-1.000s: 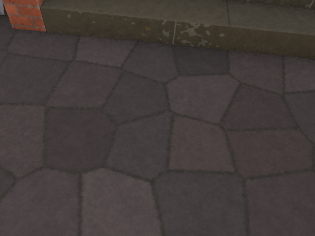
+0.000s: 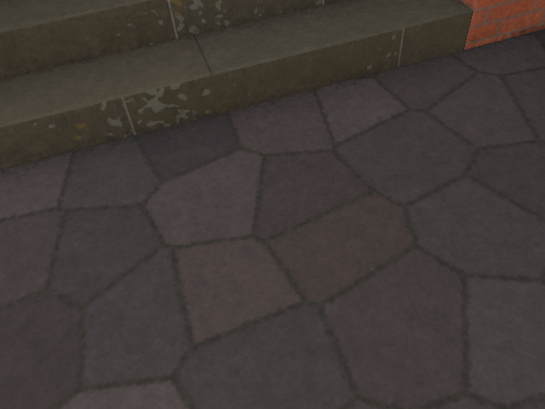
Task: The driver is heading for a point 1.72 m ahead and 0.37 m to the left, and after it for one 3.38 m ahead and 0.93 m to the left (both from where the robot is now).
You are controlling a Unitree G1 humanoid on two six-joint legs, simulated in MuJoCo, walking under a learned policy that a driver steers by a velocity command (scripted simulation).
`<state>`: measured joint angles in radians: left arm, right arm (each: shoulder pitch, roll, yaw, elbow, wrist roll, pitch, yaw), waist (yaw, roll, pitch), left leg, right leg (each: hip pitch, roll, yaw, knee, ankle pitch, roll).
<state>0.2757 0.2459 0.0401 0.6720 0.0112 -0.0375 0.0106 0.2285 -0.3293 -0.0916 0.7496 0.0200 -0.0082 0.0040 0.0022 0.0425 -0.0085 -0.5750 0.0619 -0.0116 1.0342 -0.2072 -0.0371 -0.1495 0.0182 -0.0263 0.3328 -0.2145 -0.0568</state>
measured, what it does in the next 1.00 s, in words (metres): walks ahead, turning left: left foot, then right foot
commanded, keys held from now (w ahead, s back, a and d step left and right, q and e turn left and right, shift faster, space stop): w+q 0.62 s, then w+e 0.38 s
